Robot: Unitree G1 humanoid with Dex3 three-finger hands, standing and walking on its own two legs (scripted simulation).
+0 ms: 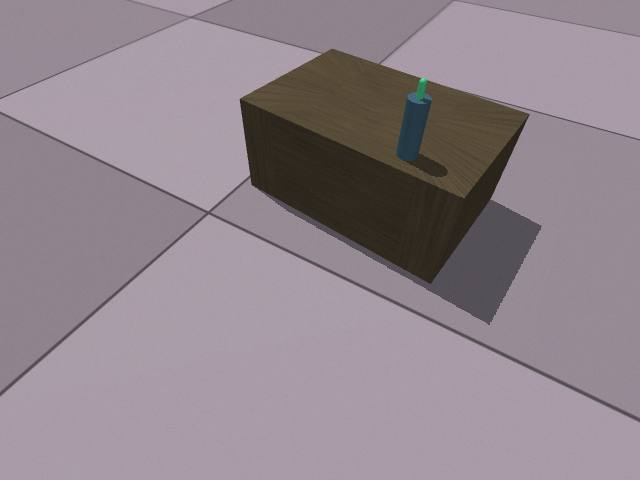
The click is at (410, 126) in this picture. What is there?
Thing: necked bottle
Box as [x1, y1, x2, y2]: [396, 78, 431, 160]
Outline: 424,78 420,79 417,91 412,92 407,96 396,151 397,156 405,160 411,160 417,156 431,100 430,96 424,92 426,80
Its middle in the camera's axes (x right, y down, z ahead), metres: +0.31 -0.40 +1.26
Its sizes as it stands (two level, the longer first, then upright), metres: 0.075 0.075 0.270
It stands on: a support 0.45 m high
